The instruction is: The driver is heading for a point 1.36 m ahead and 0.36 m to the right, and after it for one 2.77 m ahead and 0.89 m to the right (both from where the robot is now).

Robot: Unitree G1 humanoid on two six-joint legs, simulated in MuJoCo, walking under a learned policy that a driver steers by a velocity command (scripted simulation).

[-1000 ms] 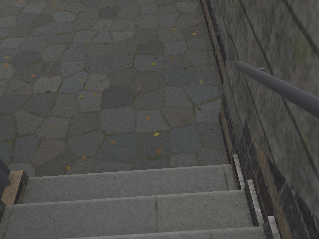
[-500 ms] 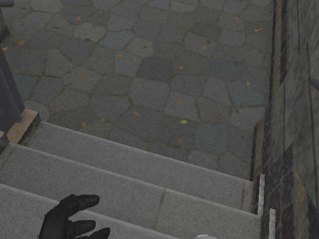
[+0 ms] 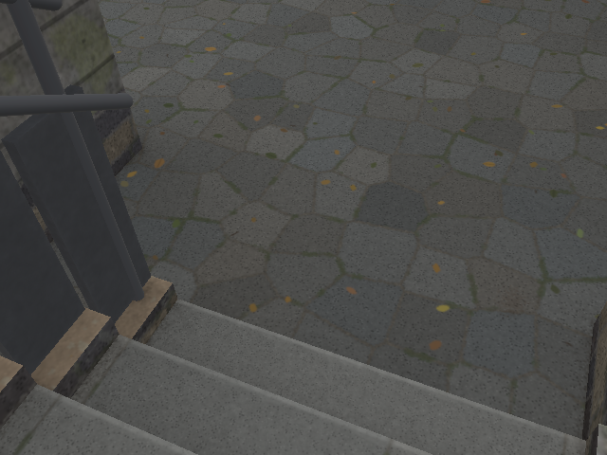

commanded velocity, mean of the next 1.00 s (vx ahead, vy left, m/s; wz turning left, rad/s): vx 0.00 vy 0.00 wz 0.02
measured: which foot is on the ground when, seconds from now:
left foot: up 0.00-0.00, down 0.02-1.00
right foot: down 0.00-1.00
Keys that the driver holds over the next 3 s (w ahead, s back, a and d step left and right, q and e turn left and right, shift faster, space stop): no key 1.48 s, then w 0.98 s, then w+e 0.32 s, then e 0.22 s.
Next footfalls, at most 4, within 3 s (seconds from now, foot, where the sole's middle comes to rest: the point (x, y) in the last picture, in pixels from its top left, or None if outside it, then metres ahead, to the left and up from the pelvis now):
0.02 left None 0.05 0.19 -0.78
2.18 right None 0.31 -0.07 -0.96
2.70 left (282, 446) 0.72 0.17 -1.14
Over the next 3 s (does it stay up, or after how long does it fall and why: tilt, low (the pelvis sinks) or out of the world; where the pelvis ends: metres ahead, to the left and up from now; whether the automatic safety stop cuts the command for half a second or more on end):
stays up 0.69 0.09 -0.38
